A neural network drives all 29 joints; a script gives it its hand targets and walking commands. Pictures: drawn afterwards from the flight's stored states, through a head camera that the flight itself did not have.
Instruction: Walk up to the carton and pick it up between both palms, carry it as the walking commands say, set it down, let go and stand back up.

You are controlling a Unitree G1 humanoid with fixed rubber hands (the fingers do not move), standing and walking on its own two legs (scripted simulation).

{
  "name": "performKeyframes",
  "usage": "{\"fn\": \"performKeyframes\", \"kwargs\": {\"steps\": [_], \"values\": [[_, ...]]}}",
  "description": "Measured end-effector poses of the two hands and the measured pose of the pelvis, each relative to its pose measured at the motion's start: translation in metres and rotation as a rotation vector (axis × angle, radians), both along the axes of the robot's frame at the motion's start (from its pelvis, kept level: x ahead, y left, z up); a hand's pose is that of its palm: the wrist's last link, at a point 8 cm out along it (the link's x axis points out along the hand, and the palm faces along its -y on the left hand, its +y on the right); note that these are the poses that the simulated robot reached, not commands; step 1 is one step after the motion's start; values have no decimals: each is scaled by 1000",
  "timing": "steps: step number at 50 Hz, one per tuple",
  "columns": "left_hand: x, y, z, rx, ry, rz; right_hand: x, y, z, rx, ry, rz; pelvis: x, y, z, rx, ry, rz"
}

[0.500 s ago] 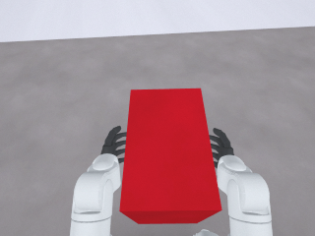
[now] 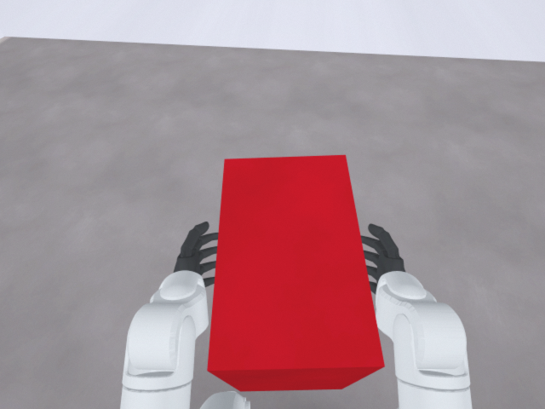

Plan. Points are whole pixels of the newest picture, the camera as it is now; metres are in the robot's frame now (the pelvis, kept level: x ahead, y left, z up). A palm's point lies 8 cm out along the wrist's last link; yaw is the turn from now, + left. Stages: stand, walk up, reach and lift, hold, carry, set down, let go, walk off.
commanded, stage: carry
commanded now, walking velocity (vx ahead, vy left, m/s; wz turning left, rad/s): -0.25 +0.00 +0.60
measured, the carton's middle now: (288, 284) +0.29 -0.01 +0.02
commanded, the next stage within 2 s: none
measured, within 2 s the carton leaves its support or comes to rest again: neither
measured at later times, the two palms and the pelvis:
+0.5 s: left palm out of the picture +0.04 +0.21 +0.10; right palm out of the picture +0.09 -0.05 +0.08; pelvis -0.19 +0.03 +0.00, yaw +10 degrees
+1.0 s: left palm out of the picture -0.08 +0.21 +0.10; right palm out of the picture -0.02 -0.04 +0.09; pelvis -0.30 +0.03 +0.00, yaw +12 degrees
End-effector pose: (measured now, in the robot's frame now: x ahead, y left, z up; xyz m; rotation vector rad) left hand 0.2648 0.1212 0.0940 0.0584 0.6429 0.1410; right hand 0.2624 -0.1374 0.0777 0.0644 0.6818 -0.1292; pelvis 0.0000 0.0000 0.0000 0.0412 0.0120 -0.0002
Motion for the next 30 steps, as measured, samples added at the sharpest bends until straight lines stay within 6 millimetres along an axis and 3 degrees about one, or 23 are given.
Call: {"fn": "performKeyframes", "kwargs": {"steps": [6, 8, 14, 18, 25, 30], "values": [[-58, 44, -28, -49, 19, 30, -50, 44, -16, -50, 19, 31, -54, 32, -19, -36, 8, 53], [-85, 61, -35, -69, 53, 68, -66, 61, -16, -69, 51, 69, -74, 38, -15, -55, 19, 97], [-151, 96, -25, -80, 56, 183, -101, 100, -3, -80, 55, 185, -122, 43, 1, -89, 41, 150], [-180, 100, -12, -55, 4, 207, -126, 104, 4, -52, 2, 207, -149, 43, -1, -73, 40, 166], [-229, 85, 5, 3, -13, 212, -175, 90, 4, 2, -15, 215, -191, 32, -1, -33, 16, 178], [-252, 80, 9, 1, 2, 206, -199, 85, 9, -3, -2, 212, -212, 30, 4, -20, 12, 185]]}}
